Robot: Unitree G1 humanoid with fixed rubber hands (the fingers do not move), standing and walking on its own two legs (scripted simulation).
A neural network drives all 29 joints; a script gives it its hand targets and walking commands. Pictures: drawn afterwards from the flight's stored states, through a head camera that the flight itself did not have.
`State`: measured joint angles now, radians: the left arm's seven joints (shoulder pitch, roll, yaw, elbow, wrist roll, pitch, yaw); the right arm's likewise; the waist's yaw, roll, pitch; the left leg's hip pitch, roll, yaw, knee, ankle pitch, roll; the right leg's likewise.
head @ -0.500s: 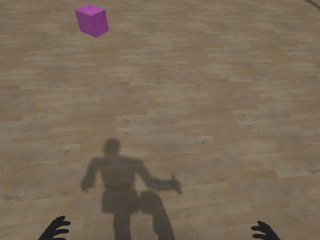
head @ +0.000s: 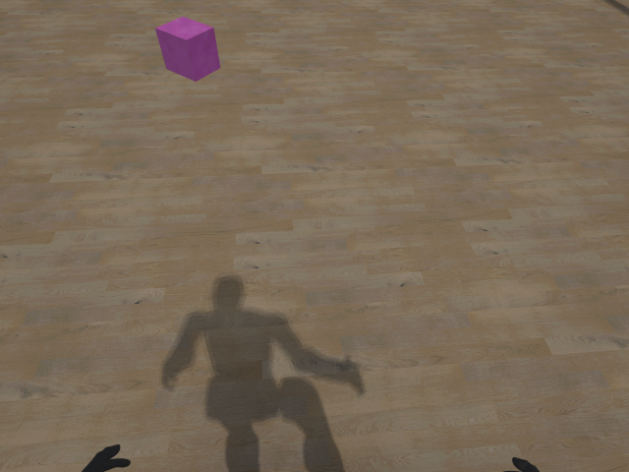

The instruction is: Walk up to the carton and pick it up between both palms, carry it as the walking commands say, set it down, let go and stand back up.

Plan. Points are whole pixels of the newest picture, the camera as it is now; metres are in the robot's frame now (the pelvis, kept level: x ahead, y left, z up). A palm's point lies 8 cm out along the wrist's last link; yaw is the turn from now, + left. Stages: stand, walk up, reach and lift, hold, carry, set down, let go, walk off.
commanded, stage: stand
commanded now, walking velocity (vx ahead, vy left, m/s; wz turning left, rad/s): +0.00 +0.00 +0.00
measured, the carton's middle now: (189, 48) +2.51 +0.81 -0.65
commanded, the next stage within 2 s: walk up in 0.22 s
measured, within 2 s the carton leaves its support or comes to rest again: neither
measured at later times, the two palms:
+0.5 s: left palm out of the picture +0.10 +0.29 -0.10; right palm out of the picture +0.10 -0.31 -0.10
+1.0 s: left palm (6, 383) +0.24 +0.45 -0.10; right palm (458, 358) +0.29 -0.22 -0.09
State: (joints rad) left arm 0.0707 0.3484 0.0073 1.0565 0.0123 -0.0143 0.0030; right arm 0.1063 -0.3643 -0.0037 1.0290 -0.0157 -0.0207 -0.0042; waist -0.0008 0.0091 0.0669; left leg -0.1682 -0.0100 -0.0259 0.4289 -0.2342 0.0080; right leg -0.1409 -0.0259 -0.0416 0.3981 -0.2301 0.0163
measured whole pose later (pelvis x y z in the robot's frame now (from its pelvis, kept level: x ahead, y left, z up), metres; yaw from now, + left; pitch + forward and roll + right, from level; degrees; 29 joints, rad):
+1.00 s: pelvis +0.19 +0.11 -0.01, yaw +11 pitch -1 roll +2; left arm 0.14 0.45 0.06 0.95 0.01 -0.06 -0.12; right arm 0.33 -0.46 -0.08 0.90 -0.03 -0.11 0.09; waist -0.03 -0.05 -0.02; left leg -0.13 -0.02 0.14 0.44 -0.30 0.05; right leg -0.58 -0.13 -0.05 0.86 -0.20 0.02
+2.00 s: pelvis +0.82 +0.28 -0.02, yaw +18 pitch +0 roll +3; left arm 0.11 0.44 0.06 0.88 0.01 -0.08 -0.11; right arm 0.35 -0.49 -0.08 0.89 -0.01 -0.12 0.06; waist -0.07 -0.04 0.03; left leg -0.05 0.00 0.12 0.46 -0.41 -0.02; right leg -0.52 -0.11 -0.07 0.56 -0.08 -0.03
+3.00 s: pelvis +1.36 +0.45 -0.02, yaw +19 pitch -1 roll +0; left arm 0.16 0.43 0.08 0.81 0.00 -0.10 -0.06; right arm 0.31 -0.48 -0.06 0.90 0.01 -0.08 0.04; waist -0.02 0.04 0.07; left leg -0.34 0.03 0.01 1.12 -0.44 0.03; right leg -0.40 -0.06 -0.10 0.61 -0.20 -0.03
